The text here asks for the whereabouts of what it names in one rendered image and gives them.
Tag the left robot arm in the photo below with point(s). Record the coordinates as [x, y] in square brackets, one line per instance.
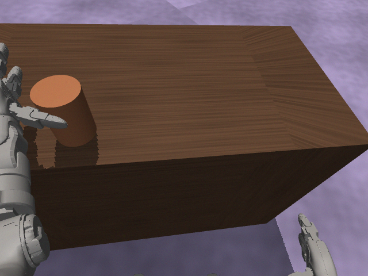
[23, 242]

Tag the right robot hand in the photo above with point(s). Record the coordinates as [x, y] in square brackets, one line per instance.
[315, 253]

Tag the can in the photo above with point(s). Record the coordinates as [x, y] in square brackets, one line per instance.
[62, 96]

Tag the left robot hand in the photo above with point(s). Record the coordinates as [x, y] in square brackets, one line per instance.
[10, 91]

